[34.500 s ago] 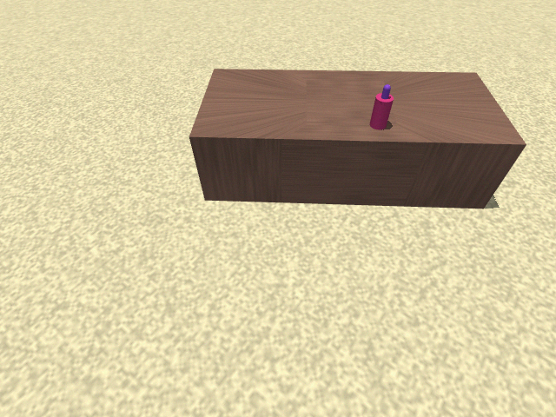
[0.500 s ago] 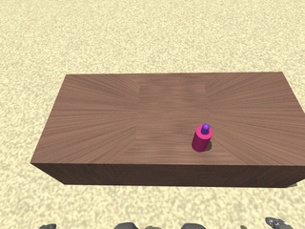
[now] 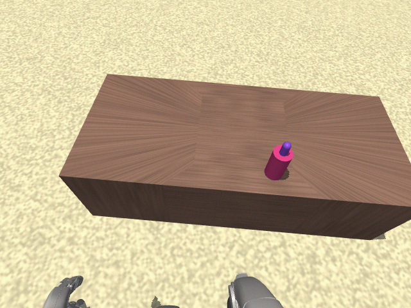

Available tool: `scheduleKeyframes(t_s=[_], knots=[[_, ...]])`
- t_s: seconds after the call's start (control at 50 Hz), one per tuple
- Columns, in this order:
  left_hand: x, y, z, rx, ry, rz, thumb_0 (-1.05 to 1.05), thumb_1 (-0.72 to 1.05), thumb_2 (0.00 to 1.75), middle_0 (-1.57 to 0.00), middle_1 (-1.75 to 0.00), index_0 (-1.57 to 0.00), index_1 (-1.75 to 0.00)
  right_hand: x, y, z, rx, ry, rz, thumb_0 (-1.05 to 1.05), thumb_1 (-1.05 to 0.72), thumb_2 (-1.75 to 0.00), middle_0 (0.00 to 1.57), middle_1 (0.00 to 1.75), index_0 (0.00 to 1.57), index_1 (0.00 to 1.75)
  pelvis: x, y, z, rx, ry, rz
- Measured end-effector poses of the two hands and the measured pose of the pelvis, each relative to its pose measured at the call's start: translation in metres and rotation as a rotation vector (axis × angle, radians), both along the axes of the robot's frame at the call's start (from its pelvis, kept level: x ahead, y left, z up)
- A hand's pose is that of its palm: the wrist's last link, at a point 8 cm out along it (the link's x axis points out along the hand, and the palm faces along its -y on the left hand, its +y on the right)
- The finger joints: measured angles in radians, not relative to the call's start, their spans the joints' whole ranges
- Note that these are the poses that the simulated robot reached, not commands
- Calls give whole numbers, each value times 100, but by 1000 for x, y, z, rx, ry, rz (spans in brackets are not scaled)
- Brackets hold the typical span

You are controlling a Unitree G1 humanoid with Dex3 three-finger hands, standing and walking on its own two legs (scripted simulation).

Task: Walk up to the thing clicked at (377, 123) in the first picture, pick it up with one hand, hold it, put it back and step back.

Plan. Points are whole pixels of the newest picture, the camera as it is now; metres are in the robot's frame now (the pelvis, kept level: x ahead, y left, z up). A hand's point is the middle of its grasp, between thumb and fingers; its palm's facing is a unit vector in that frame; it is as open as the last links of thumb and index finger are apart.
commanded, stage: step back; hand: right
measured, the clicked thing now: (280, 159) +0.61 -0.26 -0.28
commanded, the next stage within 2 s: none
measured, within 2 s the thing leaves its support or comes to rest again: neither
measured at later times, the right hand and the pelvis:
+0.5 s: hand out of the picture -0.05 -0.27 -0.14, palm faces +0.09 +0.94 -0.34, open 7.4 cm; pelvis -0.14 +0.00 +0.01, yaw -7 degrees
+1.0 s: hand out of the picture -0.21 -0.26 -0.12, palm faces +0.04 +0.89 -0.46, open 7.4 cm; pelvis -0.29 +0.02 +0.01, yaw -6 degrees
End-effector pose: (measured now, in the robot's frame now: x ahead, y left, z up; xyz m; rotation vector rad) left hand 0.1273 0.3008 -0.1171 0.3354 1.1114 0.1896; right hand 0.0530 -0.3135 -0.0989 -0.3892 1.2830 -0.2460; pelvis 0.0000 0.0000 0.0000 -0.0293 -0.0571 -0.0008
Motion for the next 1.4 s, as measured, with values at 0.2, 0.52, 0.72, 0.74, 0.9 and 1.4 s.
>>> scheduleKeyframes(t_s=[0.2,0.52,0.72,0.74,0.9,1.4], knots=[[-91,25,4,23,116,23,0,90,90,-20,-30,-21,-30,-18,10,23,-30,-100,0,1,-90,-90,20,30,20,30,-48,10,13,-2,33,-66],[-171,-5,31,59,63,-55,0,90,90,-21,-30,-21,-30,-122,2,-9,78,-142,-78,1,-90,-90,20,30,20,30,-144,0,10,60,13,-123],[-169,17,18,38,-108,-85,0,90,90,-21,-30,-21,-30,-228,12,-12,-21,9,-51,1,-90,-90,20,30,20,30,-211,22,-6,43,25,-36],[-175,19,14,29,-107,-82,0,90,90,-21,-30,-21,-30,-237,16,-10,-22,14,-53,1,-90,-90,20,30,20,30,-218,23,-6,67,10,-47],[-244,19,10,-23,-10,-51,0,90,90,-20,-30,-21,-30,-274,24,19,-37,-42,-43,1,-90,-90,21,30,20,30,-259,25,11,3,30,-66],[-433,12,23,74,-26,-34,0,90,90,-21,-30,-21,-30,-416,2,-15,8,-67,13,1,-90,-90,20,30,20,30,-429,5,-3,35,38,-31]])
